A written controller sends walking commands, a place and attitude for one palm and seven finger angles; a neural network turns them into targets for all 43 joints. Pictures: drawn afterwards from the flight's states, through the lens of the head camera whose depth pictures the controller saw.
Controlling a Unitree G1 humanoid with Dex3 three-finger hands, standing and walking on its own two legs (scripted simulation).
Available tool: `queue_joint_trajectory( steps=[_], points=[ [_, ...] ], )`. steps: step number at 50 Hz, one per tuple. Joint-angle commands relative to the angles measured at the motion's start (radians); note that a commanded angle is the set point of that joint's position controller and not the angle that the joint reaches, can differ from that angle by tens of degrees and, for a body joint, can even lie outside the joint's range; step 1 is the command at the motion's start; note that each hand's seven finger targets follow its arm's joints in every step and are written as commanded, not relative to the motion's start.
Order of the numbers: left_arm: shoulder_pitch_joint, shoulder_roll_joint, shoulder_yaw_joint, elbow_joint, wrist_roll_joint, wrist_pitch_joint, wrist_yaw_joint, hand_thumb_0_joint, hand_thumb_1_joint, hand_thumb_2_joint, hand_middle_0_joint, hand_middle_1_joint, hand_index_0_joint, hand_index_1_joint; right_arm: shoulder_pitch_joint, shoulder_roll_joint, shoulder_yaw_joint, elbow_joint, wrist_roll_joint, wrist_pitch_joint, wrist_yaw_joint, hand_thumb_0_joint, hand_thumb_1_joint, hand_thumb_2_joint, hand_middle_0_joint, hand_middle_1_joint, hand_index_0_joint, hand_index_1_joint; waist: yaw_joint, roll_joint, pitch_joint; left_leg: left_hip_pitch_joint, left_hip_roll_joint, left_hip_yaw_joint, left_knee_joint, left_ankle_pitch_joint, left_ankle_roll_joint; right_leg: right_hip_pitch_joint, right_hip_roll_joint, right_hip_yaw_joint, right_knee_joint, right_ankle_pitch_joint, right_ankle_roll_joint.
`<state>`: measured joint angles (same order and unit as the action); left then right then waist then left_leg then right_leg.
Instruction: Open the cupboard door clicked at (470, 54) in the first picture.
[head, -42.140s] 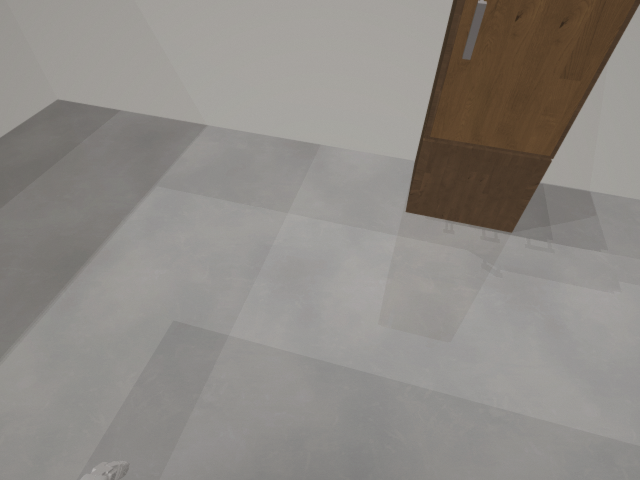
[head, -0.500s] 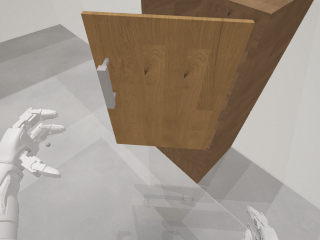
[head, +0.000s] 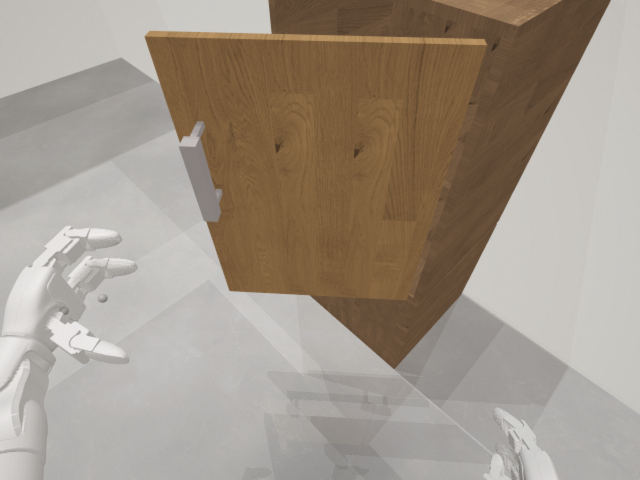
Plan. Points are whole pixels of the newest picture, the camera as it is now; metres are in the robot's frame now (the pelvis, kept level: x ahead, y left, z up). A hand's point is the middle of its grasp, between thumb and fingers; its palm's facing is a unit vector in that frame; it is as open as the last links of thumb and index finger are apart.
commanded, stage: move the hooked fingers beside the handle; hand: left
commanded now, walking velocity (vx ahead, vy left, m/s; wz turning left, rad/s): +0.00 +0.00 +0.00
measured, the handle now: (205, 173) +0.54 +0.22 +0.07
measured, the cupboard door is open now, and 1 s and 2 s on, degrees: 42 42 41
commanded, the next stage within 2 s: none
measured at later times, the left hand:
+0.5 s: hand (129, 253) +0.36 +0.27 +0.09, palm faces +0.02 -1.00 -0.01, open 14.0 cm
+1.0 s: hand (144, 222) +0.42 +0.27 +0.09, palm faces +0.00 -1.00 +0.01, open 14.0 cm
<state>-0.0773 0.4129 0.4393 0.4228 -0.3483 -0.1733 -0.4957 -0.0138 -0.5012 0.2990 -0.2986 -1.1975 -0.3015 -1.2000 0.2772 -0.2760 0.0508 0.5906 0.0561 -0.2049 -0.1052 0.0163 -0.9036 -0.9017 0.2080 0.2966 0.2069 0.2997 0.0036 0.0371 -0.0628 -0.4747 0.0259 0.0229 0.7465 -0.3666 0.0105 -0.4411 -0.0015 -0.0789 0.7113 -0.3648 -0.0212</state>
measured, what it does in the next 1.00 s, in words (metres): stands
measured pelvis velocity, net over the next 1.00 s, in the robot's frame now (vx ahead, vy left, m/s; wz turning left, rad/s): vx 0.00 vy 0.01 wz -0.02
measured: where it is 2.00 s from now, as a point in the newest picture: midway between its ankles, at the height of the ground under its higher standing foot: outside the picture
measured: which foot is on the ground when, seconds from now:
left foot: down 0.00-1.00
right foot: down 0.00-1.00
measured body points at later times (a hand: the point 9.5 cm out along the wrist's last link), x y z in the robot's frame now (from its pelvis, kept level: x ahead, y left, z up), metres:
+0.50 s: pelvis +0.00 +0.00 +0.00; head +0.04 +0.00 +0.44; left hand +0.35 +0.32 +0.09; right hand +0.10 -0.27 -0.10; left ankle +0.01 +0.11 -0.71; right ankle +0.00 -0.11 -0.71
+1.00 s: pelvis +0.00 +0.01 -0.01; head +0.07 +0.02 +0.44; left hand +0.41 +0.33 +0.09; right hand +0.08 -0.26 -0.11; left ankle +0.01 +0.11 -0.71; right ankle +0.00 -0.11 -0.71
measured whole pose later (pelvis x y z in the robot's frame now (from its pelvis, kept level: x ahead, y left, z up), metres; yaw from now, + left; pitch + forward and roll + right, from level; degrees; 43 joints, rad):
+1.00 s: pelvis +0.00 +0.01 -0.01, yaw -1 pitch +12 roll -2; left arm -0.60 0.54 0.46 0.98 -0.22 -0.29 -0.48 -0.01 -0.50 0.30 -0.30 -1.20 -0.30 -1.20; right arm 0.35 -0.29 0.04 0.62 0.04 -0.06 -0.08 0.01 -0.90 -0.90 0.21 0.30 0.21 0.30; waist -0.07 0.01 -0.08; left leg -0.64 0.03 0.04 0.82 -0.39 0.03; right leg -0.60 0.00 -0.06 0.77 -0.37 -0.01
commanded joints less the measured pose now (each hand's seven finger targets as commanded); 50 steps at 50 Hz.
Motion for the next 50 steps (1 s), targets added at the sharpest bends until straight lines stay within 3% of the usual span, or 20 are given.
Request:
queue_joint_trajectory(
  steps=[1, 3, 6, 9, 11, 14, 18, 20, 23, 26, 28, 29, 30, 32, 38, 41, 44, 47, 49, 50],
  points=[
    [-0.272, 0.278, 0.084, -0.172, -0.028, -0.066, -0.004, 0.000, -0.500, 0.300, -0.300, -1.200, -0.300, -1.200, -0.046, -0.143, -0.063, -0.137, 0.005, -0.051, -0.014, 0.000, -0.900, -0.900, 0.200, 0.300, 0.200, 0.300, -0.013, 0.004, -0.178, 0.101, -0.030, -0.033, -0.097, 0.209, 0.018, 0.045, 0.010, 0.052, -0.110, 0.232, 0.006],
    [-0.338, 0.317, 0.097, -0.137, -0.019, -0.069, -0.001, 0.000, -0.500, 0.300, -0.300, -1.200, -0.300, -1.200, -0.038, -0.148, -0.062, -0.124, 0.004, -0.046, -0.018, 0.000, -0.900, -0.900, 0.200, 0.300, 0.200, 0.300, -0.022, -0.003, -0.161, 0.087, -0.028, -0.033, -0.090, 0.184, 0.019, 0.035, 0.007, 0.063, -0.116, 0.199, 0.005],
    [-0.474, 0.283, 0.033, -0.112, 0.004, -0.084, -0.001, 0.000, -0.500, 0.300, -0.300, -1.200, -0.300, -1.200, -0.034, -0.143, -0.058, -0.113, 0.007, -0.045, -0.026, 0.000, -0.900, -0.900, 0.200, 0.300, 0.200, 0.300, -0.043, 0.055, -0.183, 0.116, -0.030, -0.039, -0.096, 0.157, 0.019, 0.002, 0.008, 0.058, -0.114, 0.160, 0.002],
    [-0.516, 0.322, 0.053, -0.035, 0.010, -0.094, -0.003, 0.000, -0.500, 0.300, -0.300, -1.200, -0.300, -1.200, -0.016, -0.151, -0.059, -0.099, 0.004, -0.037, -0.029, 0.000, -0.900, -0.900, 0.200, 0.300, 0.200, 0.300, -0.044, -0.002, -0.215, 0.093, -0.031, -0.037, -0.083, 0.168, 0.024, 0.032, 0.005, 0.075, -0.112, 0.183, 0.007],
    [-0.512, 0.345, 0.071, -0.008, 0.022, -0.102, -0.005, 0.000, -0.500, 0.300, -0.300, -1.200, -0.300, -1.200, -0.010, -0.151, -0.061, -0.098, 0.003, -0.031, -0.025, 0.000, -0.900, -0.900, 0.200, 0.300, 0.200, 0.300, -0.030, 0.043, -0.252, 0.102, -0.032, -0.035, -0.080, 0.200, 0.021, 0.048, 0.004, 0.069, -0.097, 0.218, 0.003],
    [-0.520, 0.371, 0.094, 0.056, 0.021, -0.099, -0.007, 0.000, -0.500, 0.300, -0.300, -1.200, -0.300, -1.200, 0.000, -0.154, -0.061, -0.101, 0.001, -0.018, -0.016, 0.000, -0.900, -0.900, 0.200, 0.300, 0.200, 0.300, -0.020, 0.012, -0.250, 0.068, -0.031, -0.031, -0.076, 0.212, 0.021, 0.071, 0.004, 0.075, -0.090, 0.247, 0.003],
    [-0.509, 0.391, 0.112, 0.086, 0.027, -0.103, -0.006, 0.000, -0.500, 0.300, -0.300, -1.200, -0.300, -1.200, 0.021, -0.158, -0.068, -0.113, -0.001, 0.001, -0.005, 0.000, -0.900, -0.900, 0.200, 0.300, 0.200, 0.300, -0.011, 0.027, -0.268, 0.061, -0.030, -0.026, -0.069, 0.256, 0.022, 0.084, 0.007, 0.071, -0.072, 0.303, 0.000],
    [-0.529, 0.362, 0.085, 0.084, 0.029, -0.108, -0.009, 0.000, -0.500, 0.300, -0.300, -1.200, -0.300, -1.200, 0.028, -0.156, -0.069, -0.122, 0.000, 0.009, 0.001, 0.000, -0.900, -0.900, 0.200, 0.300, 0.200, 0.300, -0.018, 0.033, -0.273, 0.065, -0.030, -0.026, -0.075, 0.249, 0.021, 0.065, 0.011, 0.066, -0.072, 0.298, 0.002],
    [-0.564, 0.382, 0.095, 0.108, 0.027, -0.121, -0.005, 0.000, -0.500, 0.300, -0.300, -1.200, -0.300, -1.200, 0.046, -0.165, -0.074, -0.113, 0.001, 0.023, 0.001, 0.000, -0.900, -0.900, 0.200, 0.300, 0.200, 0.300, -0.028, 0.003, -0.252, 0.051, -0.025, -0.026, -0.072, 0.240, 0.023, 0.051, 0.014, 0.064, -0.072, 0.283, 0.001],
    [-0.649, 0.369, 0.069, 0.117, 0.041, -0.133, 0.000, 0.000, -0.500, 0.300, -0.300, -1.200, -0.300, -1.200, 0.059, -0.164, -0.076, -0.101, -0.001, 0.033, 0.000, 0.000, -0.900, -0.900, 0.200, 0.300, 0.200, 0.300, -0.048, 0.047, -0.271, 0.075, -0.026, -0.028, -0.069, 0.227, 0.024, 0.014, 0.016, 0.063, -0.071, 0.263, 0.003],
    [-0.649, 0.416, 0.104, 0.141, 0.042, -0.141, 0.003, 0.000, -0.500, 0.300, -0.300, -1.200, -0.300, -1.200, 0.078, -0.174, -0.079, -0.094, -0.004, 0.043, -0.002, 0.000, -0.900, -0.900, 0.200, 0.300, 0.200, 0.300, -0.043, 0.001, -0.294, 0.065, -0.024, -0.030, -0.062, 0.249, 0.027, 0.039, 0.019, 0.065, -0.064, 0.284, 0.001],
    [-0.669, 0.407, 0.096, 0.147, 0.048, -0.145, -0.002, 0.000, -0.500, 0.300, -0.300, -1.200, -0.300, -1.200, 0.078, -0.170, -0.078, -0.093, -0.004, 0.045, 0.000, 0.000, -0.900, -0.900, 0.200, 0.300, 0.200, 0.300, -0.045, 0.035, -0.306, 0.072, -0.026, -0.028, -0.061, 0.260, 0.026, 0.037, 0.018, 0.067, -0.060, 0.301, 0.002],
    [-0.670, 0.429, 0.115, 0.167, 0.052, -0.148, 0.000, 0.000, -0.500, 0.300, -0.300, -1.200, -0.300, -1.200, 0.084, -0.171, -0.080, -0.087, -0.003, 0.050, 0.000, 0.000, -0.900, -0.900, 0.200, 0.300, 0.200, 0.300, -0.045, 0.028, -0.301, 0.071, -0.023, -0.030, -0.059, 0.269, 0.026, 0.032, 0.019, 0.064, -0.058, 0.306, 0.001],
    [-0.699, 0.401, 0.083, 0.155, 0.059, -0.157, -0.002, 0.000, -0.500, 0.300, -0.300, -1.200, -0.300, -1.200, 0.086, -0.167, -0.080, -0.087, -0.006, 0.054, 0.002, 0.000, -0.900, -0.900, 0.200, 0.300, 0.200, 0.300, -0.045, 0.089, -0.322, 0.099, -0.024, -0.034, -0.058, 0.293, 0.022, 0.011, 0.020, 0.057, -0.051, 0.309, -0.003],
    [-0.733, 0.427, 0.096, 0.261, 0.063, -0.153, -0.004, 0.000, -0.500, 0.300, -0.300, -1.200, -0.300, -1.200, 0.109, -0.178, -0.079, -0.080, -0.007, 0.079, 0.005, 0.000, -0.900, -0.900, 0.200, 0.300, 0.200, 0.300, -0.053, 0.024, -0.298, 0.067, -0.018, -0.039, -0.049, 0.288, 0.024, -0.010, 0.026, 0.050, -0.044, 0.301, -0.006],
    [-0.813, 0.412, 0.064, 0.280, 0.084, -0.162, 0.002, 0.000, -0.500, 0.300, -0.300, -1.200, -0.300, -1.200, 0.117, -0.177, -0.081, -0.075, -0.009, 0.089, 0.008, 0.000, -0.900, -0.900, 0.200, 0.300, 0.200, 0.300, -0.068, 0.069, -0.304, 0.089, -0.015, -0.047, -0.044, 0.289, 0.019, -0.059, 0.026, 0.044, -0.039, 0.277, -0.005],
    [-0.856, 0.415, 0.063, 0.292, 0.088, -0.175, 0.009, 0.000, -0.500, 0.300, -0.300, -1.200, -0.300, -1.200, 0.132, -0.180, -0.082, -0.071, -0.014, 0.100, 0.011, 0.000, -0.900, -0.900, 0.200, 0.300, 0.200, 0.300, -0.072, 0.059, -0.353, 0.111, -0.012, -0.051, -0.031, 0.323, 0.019, -0.062, 0.030, 0.043, -0.028, 0.294, -0.004],
    [-0.886, 0.437, 0.071, 0.353, 0.104, -0.181, 0.017, 0.000, -0.500, 0.300, -0.300, -1.200, -0.300, -1.200, 0.138, -0.181, -0.080, -0.063, -0.015, 0.115, 0.013, 0.000, -0.900, -0.900, 0.200, 0.300, 0.200, 0.300, -0.076, 0.071, -0.331, 0.092, -0.009, -0.058, -0.028, 0.309, 0.014, -0.092, 0.028, 0.037, -0.021, 0.266, -0.006],
    [-0.934, 0.446, 0.064, 0.387, 0.113, -0.186, 0.020, 0.000, -0.500, 0.300, -0.300, -1.200, -0.300, -1.200, 0.148, -0.185, -0.077, -0.059, -0.016, 0.125, 0.013, 0.000, -0.900, -0.900, 0.200, 0.300, 0.200, 0.300, -0.090, 0.043, -0.322, 0.070, -0.008, -0.056, -0.023, 0.288, 0.019, -0.102, 0.031, 0.042, -0.021, 0.257, -0.003],
    [-0.969, 0.450, 0.056, 0.391, 0.122, -0.191, 0.022, 0.000, -0.500, 0.300, -0.300, -1.200, -0.300, -1.200, 0.148, -0.185, -0.076, -0.057, -0.016, 0.129, 0.012, 0.000, -0.900, -0.900, 0.200, 0.300, 0.200, 0.300, -0.095, 0.071, -0.324, 0.069, -0.009, -0.058, -0.021, 0.270, 0.018, -0.118, 0.029, 0.042, -0.018, 0.236, -0.003]
  ],
)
